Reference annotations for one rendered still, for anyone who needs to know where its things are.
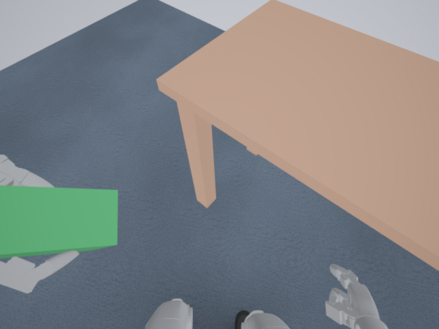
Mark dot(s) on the sponge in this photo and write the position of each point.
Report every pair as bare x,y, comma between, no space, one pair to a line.
47,220

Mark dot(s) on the table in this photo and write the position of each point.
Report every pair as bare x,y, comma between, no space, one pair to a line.
351,116

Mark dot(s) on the robot right shin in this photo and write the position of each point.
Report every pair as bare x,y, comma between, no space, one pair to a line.
253,312

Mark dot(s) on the robot left hand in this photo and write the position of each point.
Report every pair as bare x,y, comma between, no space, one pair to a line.
18,273

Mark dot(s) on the right robot foot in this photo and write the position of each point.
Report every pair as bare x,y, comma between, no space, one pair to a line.
240,318

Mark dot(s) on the robot right hand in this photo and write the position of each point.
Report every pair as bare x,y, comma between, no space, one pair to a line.
346,308

